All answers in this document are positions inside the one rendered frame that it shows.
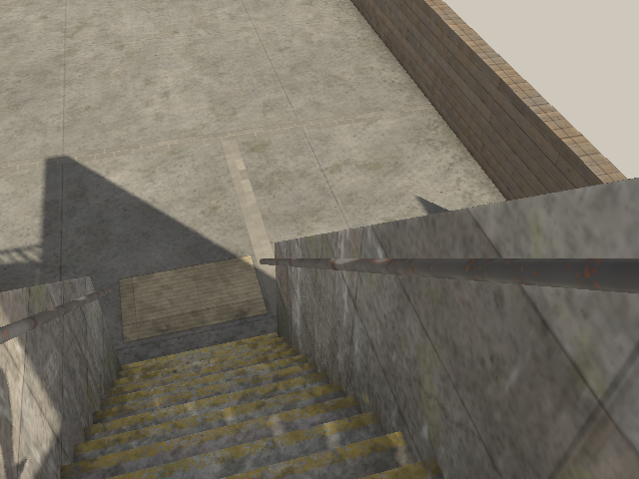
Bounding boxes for stairs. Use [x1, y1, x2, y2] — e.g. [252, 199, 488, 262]
[61, 332, 444, 479]

